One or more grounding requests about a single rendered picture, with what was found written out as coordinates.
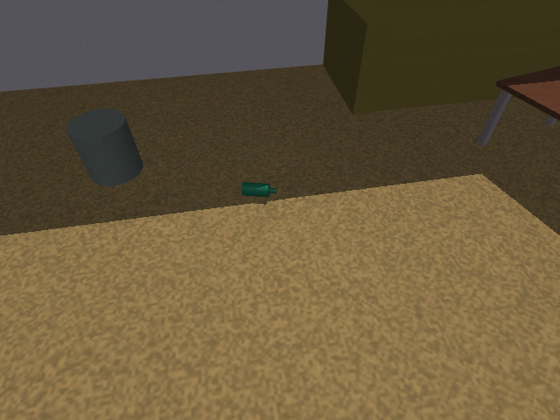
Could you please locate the sofa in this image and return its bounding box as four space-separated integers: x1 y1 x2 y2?
323 0 560 115

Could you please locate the coffee table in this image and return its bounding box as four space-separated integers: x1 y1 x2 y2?
477 66 560 146

